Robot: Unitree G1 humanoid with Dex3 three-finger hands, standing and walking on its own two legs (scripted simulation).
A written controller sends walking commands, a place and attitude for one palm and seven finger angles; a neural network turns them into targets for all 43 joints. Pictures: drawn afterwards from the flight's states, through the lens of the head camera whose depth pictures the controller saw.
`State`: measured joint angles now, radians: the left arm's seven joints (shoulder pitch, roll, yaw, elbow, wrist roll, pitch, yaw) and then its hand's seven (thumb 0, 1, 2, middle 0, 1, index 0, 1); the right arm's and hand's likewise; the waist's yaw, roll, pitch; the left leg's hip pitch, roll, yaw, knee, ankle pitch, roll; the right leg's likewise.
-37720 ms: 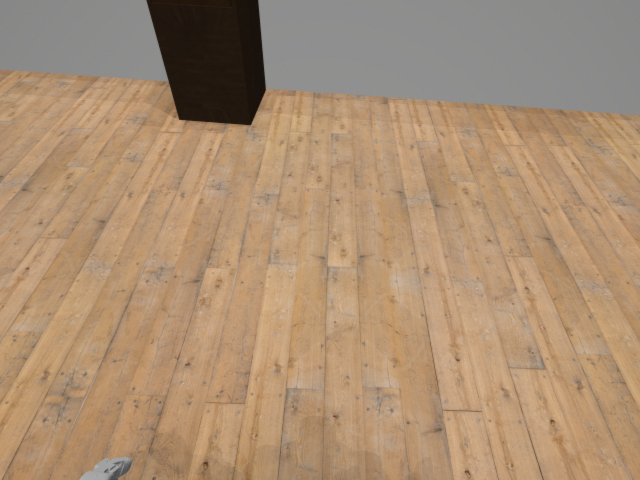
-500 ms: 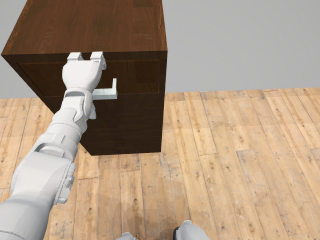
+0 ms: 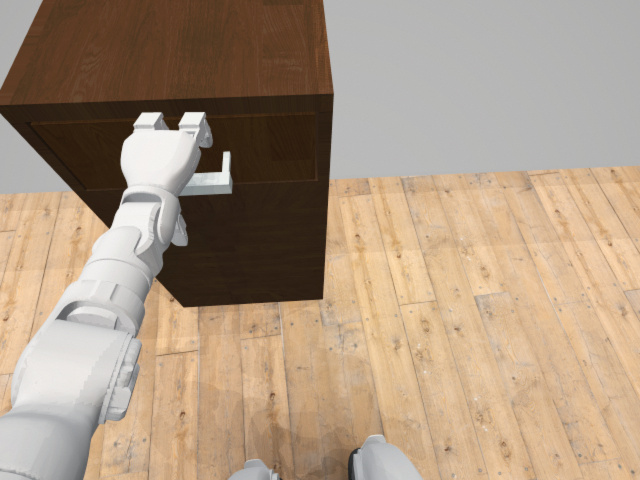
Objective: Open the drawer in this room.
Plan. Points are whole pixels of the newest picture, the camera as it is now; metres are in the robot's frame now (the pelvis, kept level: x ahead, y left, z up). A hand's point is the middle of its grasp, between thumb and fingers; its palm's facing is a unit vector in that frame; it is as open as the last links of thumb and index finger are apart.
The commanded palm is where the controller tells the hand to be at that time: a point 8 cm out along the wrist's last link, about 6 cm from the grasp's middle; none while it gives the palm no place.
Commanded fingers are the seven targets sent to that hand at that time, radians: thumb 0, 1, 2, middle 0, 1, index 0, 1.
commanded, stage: move the hooked fingers above the handle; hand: left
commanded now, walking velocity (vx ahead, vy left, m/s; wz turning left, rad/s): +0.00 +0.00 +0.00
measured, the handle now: (188, 172) +0.56 +0.16 -0.02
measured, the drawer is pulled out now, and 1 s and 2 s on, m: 0.00 0.00 0.00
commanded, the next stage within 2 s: lower the fingers behind the handle in 1.84 s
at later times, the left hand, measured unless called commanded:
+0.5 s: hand (170, 182) +0.50 +0.16 +0.03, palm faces -0.02 +0.00 -1.00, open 13.8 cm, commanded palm +0.48 +0.17 +0.09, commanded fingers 0.00 -0.50 0.30 -0.30 -1.20 -0.30 -1.20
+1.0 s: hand (178, 178) +0.50 +0.15 +0.03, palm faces -0.04 +0.03 -1.00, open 13.8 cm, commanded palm +0.48 +0.17 +0.09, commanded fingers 0.00 -0.50 0.30 -0.30 -1.20 -0.30 -1.20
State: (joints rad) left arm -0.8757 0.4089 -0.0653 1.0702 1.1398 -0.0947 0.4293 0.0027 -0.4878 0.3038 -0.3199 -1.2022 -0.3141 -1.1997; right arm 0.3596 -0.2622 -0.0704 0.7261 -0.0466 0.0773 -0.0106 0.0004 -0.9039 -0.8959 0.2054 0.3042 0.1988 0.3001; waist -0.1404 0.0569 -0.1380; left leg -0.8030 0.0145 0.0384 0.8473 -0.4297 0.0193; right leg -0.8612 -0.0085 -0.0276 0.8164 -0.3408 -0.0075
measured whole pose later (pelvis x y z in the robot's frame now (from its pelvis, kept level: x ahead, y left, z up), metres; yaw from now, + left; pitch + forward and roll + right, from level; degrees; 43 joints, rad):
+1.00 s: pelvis +0.01 +0.00 +0.01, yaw -2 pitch +19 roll +1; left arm -0.87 0.36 -0.06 1.13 1.11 0.09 0.41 0.00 -0.49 0.30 -0.35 -1.24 -0.31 -1.20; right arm 0.30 -0.25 -0.04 0.69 -0.02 0.12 -0.01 0.00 -0.90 -0.90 0.20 0.30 0.20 0.30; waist -0.13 0.07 -0.13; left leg -0.68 0.02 0.08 0.74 -0.40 0.02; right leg -0.77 0.01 0.02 0.74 -0.31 -0.01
